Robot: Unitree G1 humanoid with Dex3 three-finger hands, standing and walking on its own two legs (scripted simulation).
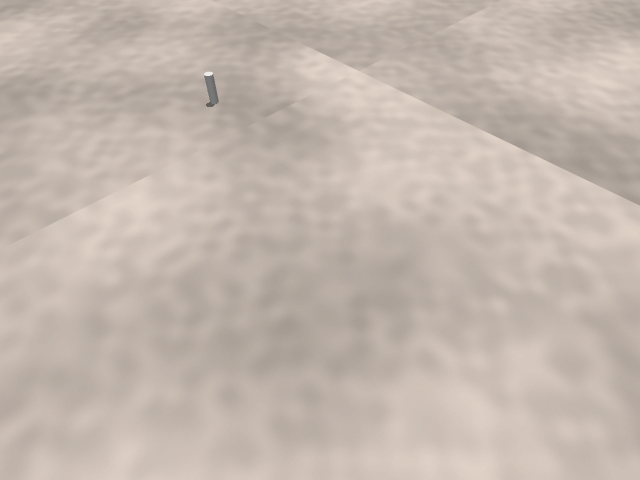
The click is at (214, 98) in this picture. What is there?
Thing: slim round
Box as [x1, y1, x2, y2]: [204, 72, 218, 103]
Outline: 205,72 204,76 210,102 216,103 218,100 212,73
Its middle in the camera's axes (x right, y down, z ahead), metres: -0.62 -0.88 +2.26
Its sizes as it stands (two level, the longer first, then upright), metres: 0.050 0.050 0.171
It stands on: the floor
